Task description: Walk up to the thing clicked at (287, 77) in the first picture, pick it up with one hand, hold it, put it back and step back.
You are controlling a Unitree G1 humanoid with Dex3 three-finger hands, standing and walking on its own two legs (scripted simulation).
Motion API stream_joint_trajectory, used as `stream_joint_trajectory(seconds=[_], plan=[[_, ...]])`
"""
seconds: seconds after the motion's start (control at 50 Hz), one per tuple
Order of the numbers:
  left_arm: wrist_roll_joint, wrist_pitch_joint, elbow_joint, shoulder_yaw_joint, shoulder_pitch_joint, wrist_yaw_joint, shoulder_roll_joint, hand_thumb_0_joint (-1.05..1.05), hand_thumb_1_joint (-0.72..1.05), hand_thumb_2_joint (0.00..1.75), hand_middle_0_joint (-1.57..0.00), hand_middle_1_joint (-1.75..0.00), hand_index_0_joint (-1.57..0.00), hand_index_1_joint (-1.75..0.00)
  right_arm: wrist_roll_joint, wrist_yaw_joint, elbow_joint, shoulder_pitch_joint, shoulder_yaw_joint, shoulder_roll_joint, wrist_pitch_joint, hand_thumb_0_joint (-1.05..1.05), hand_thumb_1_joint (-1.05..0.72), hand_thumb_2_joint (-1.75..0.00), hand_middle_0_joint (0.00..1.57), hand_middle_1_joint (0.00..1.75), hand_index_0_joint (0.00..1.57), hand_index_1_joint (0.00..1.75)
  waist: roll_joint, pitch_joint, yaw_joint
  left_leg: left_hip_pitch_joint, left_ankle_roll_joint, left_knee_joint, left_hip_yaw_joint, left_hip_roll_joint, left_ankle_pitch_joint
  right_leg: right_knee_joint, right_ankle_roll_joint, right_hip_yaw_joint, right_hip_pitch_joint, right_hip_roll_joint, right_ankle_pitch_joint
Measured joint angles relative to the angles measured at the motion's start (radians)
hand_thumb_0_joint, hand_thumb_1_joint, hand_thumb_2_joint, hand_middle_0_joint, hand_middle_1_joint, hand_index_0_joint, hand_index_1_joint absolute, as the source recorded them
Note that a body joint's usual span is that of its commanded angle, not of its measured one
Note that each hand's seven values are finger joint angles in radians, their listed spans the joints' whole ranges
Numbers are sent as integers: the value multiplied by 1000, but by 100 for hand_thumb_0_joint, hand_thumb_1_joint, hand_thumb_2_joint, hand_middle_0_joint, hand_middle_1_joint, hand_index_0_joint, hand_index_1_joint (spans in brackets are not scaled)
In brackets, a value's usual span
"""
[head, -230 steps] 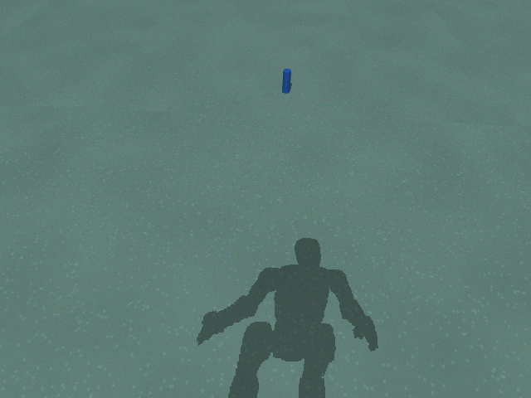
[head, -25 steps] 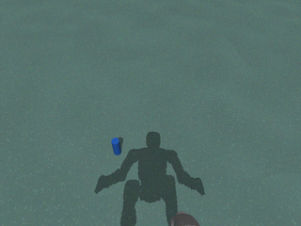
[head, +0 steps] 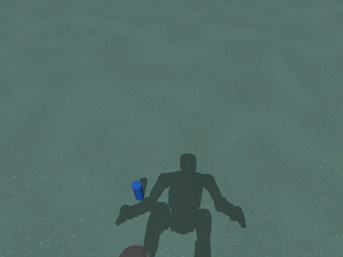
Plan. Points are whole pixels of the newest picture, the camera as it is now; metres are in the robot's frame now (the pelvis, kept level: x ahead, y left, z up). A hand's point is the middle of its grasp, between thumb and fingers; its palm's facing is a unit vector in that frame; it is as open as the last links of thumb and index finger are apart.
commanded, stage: walk up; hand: left
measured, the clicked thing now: (138, 190) +0.58 +0.23 -0.69
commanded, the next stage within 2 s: none
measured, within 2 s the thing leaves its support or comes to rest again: neither
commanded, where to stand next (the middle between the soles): +0.24 +0.03 m, yaw +0 degrees
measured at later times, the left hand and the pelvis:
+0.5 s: hand (66, 227) +0.22 +0.31 -0.14, palm faces -0.09 -0.91 -0.40, open 7.4 cm; pelvis +0.13 +0.03 -0.01, yaw -2 degrees
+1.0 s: hand (74, 219) +0.25 +0.31 -0.17, palm faces -0.03 -0.94 -0.33, open 7.4 cm; pelvis +0.17 +0.04 -0.01, yaw -1 degrees
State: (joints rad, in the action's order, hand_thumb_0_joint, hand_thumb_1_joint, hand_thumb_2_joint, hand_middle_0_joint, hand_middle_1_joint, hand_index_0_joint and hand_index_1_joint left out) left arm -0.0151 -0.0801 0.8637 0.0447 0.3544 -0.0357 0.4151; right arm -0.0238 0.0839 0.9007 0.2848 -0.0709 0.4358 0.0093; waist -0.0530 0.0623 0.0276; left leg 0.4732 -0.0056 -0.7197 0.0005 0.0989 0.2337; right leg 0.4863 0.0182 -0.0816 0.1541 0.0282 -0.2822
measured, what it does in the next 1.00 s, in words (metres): walks ahead: left foot, then right foot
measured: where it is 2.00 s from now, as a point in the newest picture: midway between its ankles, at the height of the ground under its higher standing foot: outside the picture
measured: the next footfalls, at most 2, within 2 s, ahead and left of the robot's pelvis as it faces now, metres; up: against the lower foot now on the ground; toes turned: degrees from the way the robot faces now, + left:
left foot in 0.08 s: +0.16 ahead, +0.15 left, +0.00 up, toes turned +5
right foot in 0.52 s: +0.25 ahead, -0.10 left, +0.00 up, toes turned -2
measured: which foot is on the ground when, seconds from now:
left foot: up 0.00-0.06, down 0.08-0.54, up 0.56-0.84, down 0.86-1.00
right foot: down 0.00-0.10, up 0.12-0.50, down 0.52-1.00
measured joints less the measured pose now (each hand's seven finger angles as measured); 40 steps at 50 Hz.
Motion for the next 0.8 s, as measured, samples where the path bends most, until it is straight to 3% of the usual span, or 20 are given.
stream_joint_trajectory(seconds=[0.08, 0.12, 0.18, 0.22, 0.3, 0.44, 0.52, 0.56, 0.64, 0.72, 0.8], plan=[[1, 13, 6, 3, 12, 1, 28, 1, 90, 89, -21, -30, -21, -30, -4, -2, 3, 4, -5, -2, 21, 0, -90, -90, 21, 30, 21, 30, 37, -15, -5, -91, 15, 125, 28, -18, -37, 97, -24, -6, 5, 23, -98], [4, 26, 20, 6, 7, 7, 39, 1, 90, 89, -21, -30, -21, -30, -8, -14, -4, -6, -6, -16, 40, 0, -90, -90, 21, 30, 21, 30, 94, -3, -10, -105, 15, 90, 64, -56, -24, 252, 2, 41, 51, 62, -154], [6, 45, 43, -8, -11, 16, 22, 1, 90, 89, -20, -29, -20, -30, 7, -25, -30, -3, 1, -24, 58, 0, -90, -90, 21, 30, 21, 30, 86, 3, -33, -130, 31, 70, 66, -49, 23, 522, 25, 80, 168, 6, -191], [10, 44, 46, -15, -27, 13, 22, 1, 90, 89, -20, -29, -20, -30, 12, -33, -38, 5, 12, -38, 61, 0, -90, -90, 21, 30, 21, 30, 95, 12, -43, -174, 33, 117, 71, -52, 15, 586, 29, 93, 232, -6, -153], [18, 40, 31, -10, -57, 2, 23, 1, 90, 89, -20, -29, -20, -30, 21, -41, -48, 34, 29, -52, 71, 0, -90, -90, 21, 30, 21, 30, 114, 31, -49, -248, 37, 197, 84, -74, 4, 538, 15, 109, 318, 22, -52], [6, 55, 43, -5, -91, -7, 6, 1, 90, 89, -20, -29, -20, -30, 14, -53, -44, 47, 35, -39, 52, 0, -90, -90, 21, 30, 21, 30, 84, 40, -57, -307, 32, 216, 112, -83, 49, 287, -11, 76, 323, 59, 51], [4, 36, 48, -3, -116, 11, -2, 1, 90, 89, -20, -29, -20, -30, 25, -62, -36, 31, 42, -33, 29, 0, -90, -90, 21, 30, 21, 30, 55, 49, -54, -274, 10, 102, 111, -67, 133, 112, -3, 52, 225, 28, 116], [0, 26, 50, -1, -137, 20, -24, 1, 90, 89, -20, -29, -20, -30, 33, -70, -24, 0, 44, -27, 15, 0, -90, -90, 21, 30, 21, 30, 5, 70, -48, -232, 28, -18, 77, -36, 190, 126, -1, 35, 217, -8, 84], [5, 25, 24, -17, -151, 18, -46, 0, 90, 89, -20, -29, -20, -30, 28, -73, -13, -26, 55, -37, 0, 0, -90, -90, 21, 30, 21, 30, 6, 72, -29, -132, 44, -243, 37, -86, 319, 139, 15, 38, 202, 8, 68], [-1, 30, 14, -32, -140, 21, -53, 0, 90, 89, -20, -30, -21, -30, 23, -67, 6, -34, 51, -30, -1, 0, -90, -90, 21, 30, 21, 30, 1, 45, -16, -77, 32, -223, 18, -75, 255, 99, 13, 30, 173, 11, 76], [-7, 44, 21, -32, -132, 23, -41, 0, 90, 89, -21, -30, -21, -30, 16, -66, 33, -39, 44, -26, 2, 0, -90, -90, 21, 30, 21, 30, 12, 26, -7, -92, 20, -69, 9, -58, 182, 104, 2, 23, 164, 7, 64]])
